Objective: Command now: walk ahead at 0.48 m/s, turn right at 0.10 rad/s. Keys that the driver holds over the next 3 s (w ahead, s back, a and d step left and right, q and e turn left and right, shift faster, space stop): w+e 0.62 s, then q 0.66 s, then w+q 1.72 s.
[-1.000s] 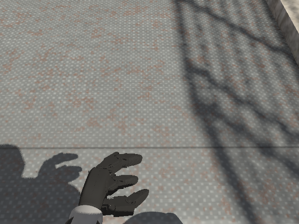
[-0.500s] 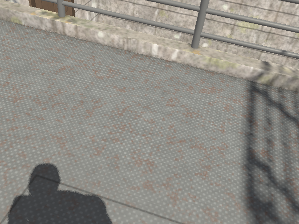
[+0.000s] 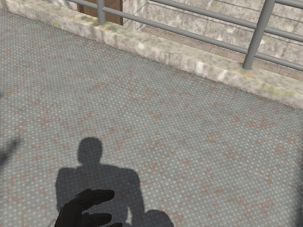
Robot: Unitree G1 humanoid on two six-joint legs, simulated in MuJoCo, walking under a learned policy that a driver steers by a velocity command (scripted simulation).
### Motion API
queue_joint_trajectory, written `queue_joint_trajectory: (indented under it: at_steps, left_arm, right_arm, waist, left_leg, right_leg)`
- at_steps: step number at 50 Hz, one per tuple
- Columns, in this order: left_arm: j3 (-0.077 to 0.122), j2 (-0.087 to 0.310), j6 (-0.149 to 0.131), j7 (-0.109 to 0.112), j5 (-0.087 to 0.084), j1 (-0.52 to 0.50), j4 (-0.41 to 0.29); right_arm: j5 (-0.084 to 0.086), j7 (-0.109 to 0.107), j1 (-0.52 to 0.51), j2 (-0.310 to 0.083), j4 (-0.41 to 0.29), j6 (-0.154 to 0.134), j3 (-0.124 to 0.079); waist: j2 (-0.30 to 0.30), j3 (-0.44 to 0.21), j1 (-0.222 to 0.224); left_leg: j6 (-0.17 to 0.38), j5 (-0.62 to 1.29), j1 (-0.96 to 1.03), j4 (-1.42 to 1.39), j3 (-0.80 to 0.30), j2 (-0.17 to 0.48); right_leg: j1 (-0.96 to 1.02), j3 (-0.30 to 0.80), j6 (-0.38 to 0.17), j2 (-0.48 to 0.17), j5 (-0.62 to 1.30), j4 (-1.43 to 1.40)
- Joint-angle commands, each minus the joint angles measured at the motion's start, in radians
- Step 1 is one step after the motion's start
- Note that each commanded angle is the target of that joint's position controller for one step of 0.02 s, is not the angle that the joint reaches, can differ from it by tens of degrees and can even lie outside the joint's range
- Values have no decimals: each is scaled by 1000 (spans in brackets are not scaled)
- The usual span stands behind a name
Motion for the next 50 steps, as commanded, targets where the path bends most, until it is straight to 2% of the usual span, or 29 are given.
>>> queue_joint_trajectory:
  at_steps: [1,3,5,7,8,9,11,13,15,17,19,21,22,23,24,26,29,32,33,36,39,41,43,44,45,46,47,49,50]
  left_arm:
    - [57,81,25,31,8,401,175]
    - [19,-53,-10,20,22,301,240]
    - [6,-84,-27,0,30,265,276]
    - [9,-29,-30,-20,14,274,288]
    - [21,40,-29,-23,-2,230,264]
    - [26,69,-32,-13,-21,212,243]
    - [41,130,-58,2,-23,279,216]
    - [74,215,-71,18,-56,351,206]
    - [82,215,-55,28,-59,440,200]
    - [87,208,-20,35,-58,488,188]
    - [95,208,7,50,-53,493,155]
    - [92,192,16,30,-10,406,103]
    - [71,109,-7,31,14,375,54]
    - [56,56,-24,31,-36,501,16]
    - [83,166,-26,37,-55,459,32]
    - [96,189,-29,32,-55,319,-6]
    - [98,155,1,21,-52,311,-8]
    - [100,149,35,27,-60,264,-29]
    - [99,147,36,29,-38,237,-38]
    - [76,113,14,11,-11,154,-54]
    - [76,133,0,-5,-20,45,-75]
    - [85,163,-4,2,-20,53,-85]
    - [116,225,-8,11,7,203,-34]
    - [133,296,-8,26,26,306,-11]
    - [130,336,3,40,68,339,-41]
    - [119,297,14,36,51,348,-77]
    - [120,270,23,35,26,295,-86]
    - [100,194,23,51,-11,220,-66]
    - [97,185,24,62,-7,178,-54]
  right_arm:
    - [3,74,-193,-54,-223,-84,-19]
    - [-13,74,-315,-26,-330,-68,1]
    - [-1,65,-230,18,-339,-45,28]
    - [3,55,-227,25,-361,-45,48]
    - [-1,41,-258,-16,-385,-46,47]
    - [-36,31,-352,-58,-426,-53,49]
    - [-49,7,-468,-105,-454,-66,34]
    - [-16,-8,-574,-119,-472,-68,23]
    - [24,-5,-654,-127,-475,-62,11]
    - [40,9,-644,-150,-456,-60,-6]
    - [51,24,-596,-196,-450,-79,-39]
    - [4,9,-352,-276,-387,-104,-76]
    - [-3,-11,-170,-362,-380,-98,-100]
    - [-25,-8,-171,-370,-391,-86,-102]
    - [-25,-15,-215,-265,-407,-81,-86]
    - [-22,-12,-285,-217,-397,-66,-73]
    - [-30,9,-293,-176,-340,-76,-72]
    - [-22,1,-281,-183,-284,-85,-71]
    - [-13,1,-280,-194,-282,-87,-72]
    - [5,-5,-301,-241,-259,-74,-74]
    - [31,-2,-207,-309,-228,-63,-85]
    - [37,-5,-191,-296,-208,-56,-83]
    - [45,-10,-198,-290,-213,-55,-79]
    - [23,-9,-202,-253,-238,-62,-69]
    - [-4,-9,-71,-123,-242,-58,-33]
    - [3,-6,3,-189,-219,-43,-41]
    - [26,-4,-58,-259,-227,-23,-71]
    - [20,-22,-172,-230,-261,17,-82]
    - [11,-35,-166,-223,-271,42,-89]
  waist:
    - [-232,-84,87]
    - [16,90,-36]
    - [-8,84,-121]
    - [19,103,-160]
    - [21,132,-176]
    - [40,126,-154]
    - [-15,37,-89]
    - [-39,3,-18]
    - [-37,42,42]
    - [-101,31,53]
    - [-149,9,10]
    - [-128,-145,-88]
    - [13,-300,-155]
    - [404,-379,-84]
    - [244,-300,-98]
    - [37,-143,-73]
    - [82,-17,-32]
    - [59,75,-10]
    - [36,99,-9]
    - [37,80,-2]
    - [46,44,-56]
    - [82,24,-36]
    - [84,-82,42]
    - [37,-176,67]
    - [-238,-339,38]
    - [-262,-495,60]
    - [-185,-417,57]
    - [-111,-211,11]
    - [-125,-146,-27]
  left_leg:
    - [13,-71,-697,933,-72,-84]
    - [64,-84,-768,1095,25,2]
    - [86,-89,-831,1161,50,54]
    - [71,-39,-917,1078,86,103]
    - [36,-9,-922,897,120,137]
    - [-5,91,-829,657,158,157]
    - [-77,217,-595,429,240,143]
    - [-118,233,-478,151,244,124]
    - [-158,142,-552,-85,220,95]
    - [-173,103,-525,-260,201,69]
    - [-156,26,-419,-400,180,34]
    - [-62,18,-41,-375,124,129]
    - [-3,77,256,-319,-93,347]
    - [156,-95,497,-449,-531,522]
    - [153,-190,432,-485,-532,494]
    - [90,-71,157,-495,-240,415]
    - [65,-54,-16,-586,-18,304]
    - [66,197,-110,-623,115,298]
    - [67,318,-129,-621,135,296]
    - [54,513,-173,-597,226,237]
    - [52,535,-84,-545,187,258]
    - [26,547,-2,-472,152,270]
    - [-26,577,-29,-315,161,205]
    - [-78,290,-159,-142,214,121]
    - [-155,-447,-515,240,217,17]
    - [-181,-633,-543,453,71,19]
    - [-198,-569,-588,526,77,58]
    - [-214,-439,-645,496,124,108]
    - [-221,-408,-580,470,133,124]
  right_leg:
    - [688,1077,-230,-271,-99,-923]
    - [329,786,-148,-222,-140,-837]
    - [287,577,-110,-157,-17,-844]
    - [264,437,-87,-111,122,-863]
    - [227,392,-95,-92,146,-909]
    - [159,341,-94,-51,209,-951]
    - [134,324,-107,-49,406,-1048]
    - [257,322,-104,-57,429,-1094]
    - [508,380,-114,-106,421,-1075]
    - [684,432,-116,-141,407,-996]
    - [764,511,-99,-164,492,-901]
    - [638,439,-55,-87,581,-595]
    - [421,353,-20,-15,318,-313]
    - [65,288,31,62,-62,-45]
    - [-35,329,39,-12,-15,134]
    - [-23,303,63,-84,175,214]
    - [23,286,77,-126,246,130]
    - [6,301,104,-123,296,52]
    - [4,312,108,-107,309,-29]
    - [160,196,107,-107,443,-373]
    - [255,157,99,-49,489,-569]
    - [293,166,63,-27,479,-669]
    - [586,147,20,11,679,-802]
    - [806,238,-10,-119,1078,-714]
    - [1175,549,-188,-440,1498,-639]
    - [1179,667,-267,-522,1478,-687]
    - [1061,583,-251,-465,1226,-734]
    - [808,451,-178,-378,849,-825]
    - [659,390,-153,-358,744,-886]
